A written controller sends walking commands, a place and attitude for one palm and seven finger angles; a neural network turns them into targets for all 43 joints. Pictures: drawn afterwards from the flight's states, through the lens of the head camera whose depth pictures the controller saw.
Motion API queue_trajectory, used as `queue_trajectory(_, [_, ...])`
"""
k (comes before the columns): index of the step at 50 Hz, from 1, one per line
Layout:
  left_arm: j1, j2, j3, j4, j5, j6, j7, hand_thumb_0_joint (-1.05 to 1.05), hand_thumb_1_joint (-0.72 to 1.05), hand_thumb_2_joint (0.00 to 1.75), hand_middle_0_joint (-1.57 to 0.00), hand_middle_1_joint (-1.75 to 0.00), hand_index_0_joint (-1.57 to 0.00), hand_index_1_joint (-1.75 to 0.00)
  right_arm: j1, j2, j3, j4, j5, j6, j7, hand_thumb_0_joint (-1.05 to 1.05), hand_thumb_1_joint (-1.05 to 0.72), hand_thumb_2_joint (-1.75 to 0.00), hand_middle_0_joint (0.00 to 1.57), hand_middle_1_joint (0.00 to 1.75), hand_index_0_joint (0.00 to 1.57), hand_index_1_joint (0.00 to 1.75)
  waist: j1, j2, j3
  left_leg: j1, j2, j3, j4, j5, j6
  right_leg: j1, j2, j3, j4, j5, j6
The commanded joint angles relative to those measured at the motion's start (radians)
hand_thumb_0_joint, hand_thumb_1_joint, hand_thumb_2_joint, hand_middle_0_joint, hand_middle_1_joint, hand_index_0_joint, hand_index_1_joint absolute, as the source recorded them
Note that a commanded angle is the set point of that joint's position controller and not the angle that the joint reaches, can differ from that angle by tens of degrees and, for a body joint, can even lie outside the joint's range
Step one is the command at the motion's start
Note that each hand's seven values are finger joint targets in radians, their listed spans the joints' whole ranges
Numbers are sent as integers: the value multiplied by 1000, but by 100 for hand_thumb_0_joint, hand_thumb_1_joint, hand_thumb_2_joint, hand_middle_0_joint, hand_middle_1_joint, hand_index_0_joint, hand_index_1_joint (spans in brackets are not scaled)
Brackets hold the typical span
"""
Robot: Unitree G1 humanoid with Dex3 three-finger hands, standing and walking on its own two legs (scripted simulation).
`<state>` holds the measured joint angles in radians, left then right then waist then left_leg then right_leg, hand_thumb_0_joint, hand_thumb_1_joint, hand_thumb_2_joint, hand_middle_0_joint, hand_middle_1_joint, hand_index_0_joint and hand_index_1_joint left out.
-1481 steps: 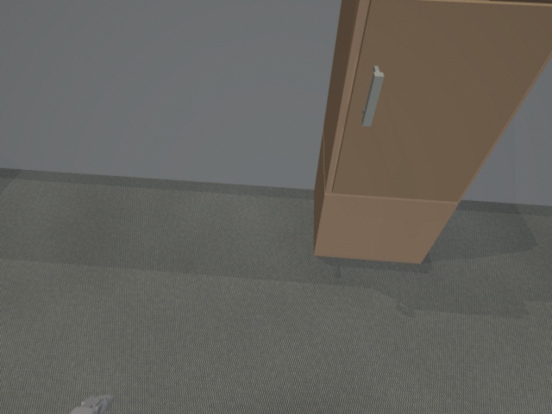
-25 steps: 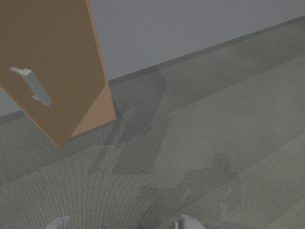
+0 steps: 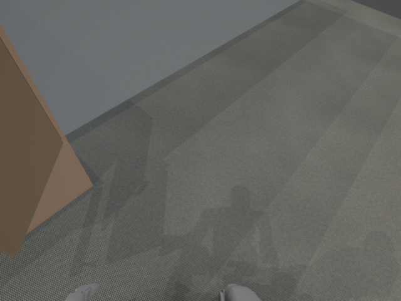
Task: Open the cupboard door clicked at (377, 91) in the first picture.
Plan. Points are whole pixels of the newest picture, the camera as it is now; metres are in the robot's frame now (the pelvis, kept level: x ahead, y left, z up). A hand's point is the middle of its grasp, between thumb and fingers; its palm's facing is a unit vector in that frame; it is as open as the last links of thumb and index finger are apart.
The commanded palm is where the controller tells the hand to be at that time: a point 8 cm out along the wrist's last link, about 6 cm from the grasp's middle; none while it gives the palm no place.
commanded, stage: walk to a spot facing it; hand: left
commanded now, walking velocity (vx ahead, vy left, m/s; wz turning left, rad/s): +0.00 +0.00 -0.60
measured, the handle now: out of the picture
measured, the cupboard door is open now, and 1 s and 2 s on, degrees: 42 42 42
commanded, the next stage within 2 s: turn to face it in 1.60 s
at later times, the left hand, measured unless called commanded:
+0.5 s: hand (125, 290) +0.16 +0.17 -0.17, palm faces -0.25 -0.95 -0.19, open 7.4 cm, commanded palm none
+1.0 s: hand (228, 164) +0.51 -0.07 -0.16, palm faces -0.60 -0.77 -0.22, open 7.4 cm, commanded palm none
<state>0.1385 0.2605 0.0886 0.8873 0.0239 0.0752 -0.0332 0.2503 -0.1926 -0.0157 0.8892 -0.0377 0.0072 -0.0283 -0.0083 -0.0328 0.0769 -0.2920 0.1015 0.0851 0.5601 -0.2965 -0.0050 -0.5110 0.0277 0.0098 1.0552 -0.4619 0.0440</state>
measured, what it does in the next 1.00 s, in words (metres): walks ahead, turning right: right foot, then left foot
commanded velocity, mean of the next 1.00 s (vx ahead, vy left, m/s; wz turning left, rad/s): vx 0.32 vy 0.00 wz -0.50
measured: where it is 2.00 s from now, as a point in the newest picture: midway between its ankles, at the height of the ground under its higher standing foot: (265, 219)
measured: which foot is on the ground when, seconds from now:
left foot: down 0.00-0.20, up 0.22-0.50, down 0.52-0.94, up 0.96-1.00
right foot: up 0.00-0.18, down 0.20-0.52, up 0.54-0.94, down 0.96-1.00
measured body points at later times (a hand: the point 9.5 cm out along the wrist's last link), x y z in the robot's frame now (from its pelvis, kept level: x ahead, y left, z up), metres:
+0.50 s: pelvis +0.09 -0.02 +0.00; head +0.13 -0.02 +0.45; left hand +0.17 +0.22 -0.16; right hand +0.12 -0.30 -0.12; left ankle +0.18 +0.09 -0.72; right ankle -0.01 -0.14 -0.74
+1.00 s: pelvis +0.26 -0.13 -0.02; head +0.30 -0.17 +0.42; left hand +0.54 -0.03 -0.14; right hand +0.04 -0.26 -0.16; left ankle +0.21 +0.07 -0.69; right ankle +0.27 -0.23 -0.74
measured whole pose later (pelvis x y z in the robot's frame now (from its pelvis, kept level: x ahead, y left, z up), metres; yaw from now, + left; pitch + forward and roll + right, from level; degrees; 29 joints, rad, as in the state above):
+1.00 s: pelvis +0.26 -0.13 -0.02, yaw -34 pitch +1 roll +1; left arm 0.02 0.23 0.07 0.89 0.02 -0.04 -0.04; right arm 0.46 -0.18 -0.02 1.08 -0.02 0.00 0.00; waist -0.06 -0.01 0.11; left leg -0.19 0.16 0.17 0.95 -0.52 -0.06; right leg -0.44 -0.02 -0.12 0.68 -0.25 -0.09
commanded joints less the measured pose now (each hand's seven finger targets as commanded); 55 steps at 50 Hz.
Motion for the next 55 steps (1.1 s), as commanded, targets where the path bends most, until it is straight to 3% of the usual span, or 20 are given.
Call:
queue_trajectory(1, [-31,36,3,-92,-6,-29,-13,0,90,90,-20,-30,-20,-30,42,-210,-58,-53,-2,-25,-20,0,-90,-90,20,30,20,30,-10,247,-109,171,199,-62,-182,519,96,-10,-44,-62,-68,10,12])
queue_trajectory(6, [-55,30,-5,-94,-7,-46,-17,0,90,90,-20,-30,-20,-30,108,-241,-75,-24,-1,-15,-4,0,-90,-90,20,30,20,30,-47,255,-160,225,241,-23,-141,357,88,135,-20,-135,-367,-4,-20])
queue_trajectory(8, [53,69,8,-53,-2,-54,-15,0,90,90,-20,-30,-20,-30,62,-237,-76,-32,8,-12,3,0,-90,-90,20,30,20,30,20,161,-167,63,206,30,-6,119,30,389,-16,-126,-605,142,-50])
queue_trajectory(10, [248,275,55,10,4,-69,14,0,90,90,-20,-30,-20,-30,-112,-114,-45,-127,25,-14,21,0,-90,-90,20,30,20,30,150,-349,-113,-457,-29,107,463,-426,-68,644,-410,521,-822,160,-244])
queue_trajectory(13, [159,201,39,-11,-5,-85,36,0,90,90,-20,-30,-20,-30,-142,-167,-62,-123,23,-16,31,0,-90,-90,20,30,20,30,76,-193,-36,-492,40,-88,591,-194,-62,487,-344,460,-846,-35,-276])
queue_trajectory(16, [98,162,27,-21,-3,-106,34,0,90,90,-20,-30,-20,-30,-134,-136,-65,-95,17,-12,44,0,-90,-90,20,30,20,30,32,-131,-17,-324,21,-53,460,-78,-77,333,-272,292,-828,173,-243])
queue_trajectory(21, [119,186,35,3,2,-112,18,0,90,90,-20,-30,-20,-30,-118,-98,-63,-94,22,-33,50,0,-90,-90,20,30,20,30,26,-119,-34,-131,-51,-7,174,-31,-69,278,-227,285,-799,122,-231])
queue_trajectory(24, [68,153,32,-4,-1,-108,13,0,90,90,-20,-30,-20,-30,21,-135,-71,-50,22,-55,33,0,-90,-90,20,30,20,30,-52,-50,-70,195,-71,12,-42,44,-64,106,-155,249,-681,53,-174])
queue_trajectory(25, [58,98,20,-18,-4,-106,7,0,90,90,-20,-30,-20,-30,143,-204,-84,-13,17,-64,15,0,-90,-90,20,30,20,30,-108,108,-121,374,21,-97,-125,-69,-41,-11,-75,179,-494,37,-133])
queue_trajectory(26, [83,24,4,-35,-17,-101,-1,0,90,90,-20,-30,-20,-30,283,-325,-113,14,-10,-72,6,0,-90,-90,20,30,20,30,-155,448,-201,498,335,-513,-276,-325,58,-195,65,1,-103,-158,-64])
queue_trajectory(27, [29,50,7,-61,-9,-105,-3,0,90,90,-20,-30,-20,-30,310,-333,-102,18,-8,-67,-3,0,-90,-90,20,30,20,30,-152,345,-180,405,443,-680,-395,-456,136,-240,9,64,87,-138,-70])
queue_trajectory(29, [-10,53,13,-65,5,-113,-18,0,90,90,-20,-30,-20,-30,178,-270,-82,-33,-11,-72,3,0,-90,-90,20,30,20,30,-81,130,-43,214,401,-567,-397,-361,162,-264,-86,43,223,3,-68])
queue_trajectory(32, [27,10,8,-29,13,-91,-37,0,90,90,-20,-30,-20,-30,103,-164,-47,-19,0,-92,2,0,-90,-90,20,30,20,30,-9,192,2,159,250,-190,-372,27,74,-223,-127,5,175,187,-41])
queue_trajectory(35, [8,-19,-9,-32,7,-81,-44,0,90,90,-20,-30,-20,-30,159,-156,-44,19,4,-98,-1,0,-90,-90,20,30,20,30,-13,225,-85,268,204,-9,-313,314,67,-194,-116,-47,35,230,-34])
queue_trajectory(43, [-151,-6,-19,-60,5,-81,-39,0,90,90,-20,-30,-20,-30,225,-167,-45,82,-7,-79,10,0,-90,-90,20,30,20,30,-37,169,-18,243,253,88,-284,411,79,25,-72,-147,-371,225,-78])
queue_trajectory(46, [155,72,8,37,9,-101,-21,0,90,90,-20,-30,-20,-30,164,-175,-40,77,10,-75,13,0,-90,-90,20,30,20,30,124,67,-146,72,184,170,130,632,23,526,-18,-151,-488,240,-146])
queue_trajectory(47, [326,199,44,80,16,-113,-3,0,90,90,-20,-30,-20,-30,150,-119,-29,50,31,-79,22,0,-90,-90,20,30,20,30,200,-177,-279,-216,62,212,481,216,-23,812,-274,211,-585,125,-230])
queue_trajectory(48, [374,263,54,93,-11,-111,12,0,90,90,-20,-30,-20,-30,111,-101,-29,7,42,-78,19,0,-90,-90,20,30,20,30,187,-286,-323,-400,-44,87,754,-325,-44,844,-468,583,-763,202,-302])
queue_trajectory(50, [217,191,36,61,-22,-107,31,0,90,90,-20,-30,-20,-30,36,-107,-44,20,35,-71,20,0,-90,-90,20,30,20,30,115,-89,-130,-454,62,-62,798,-149,-28,609,-426,438,-800,213,-302])
queue_trajectory(55, [87,75,1,48,-8,-143,31,0,90,90,-20,-30,-20,-30,130,-45,-40,90,10,-32,29,0,-90,-90,20,30,20,30,-24,-66,-97,-217,63,-26,488,-10,-57,309,-255,105,-819,466,-235])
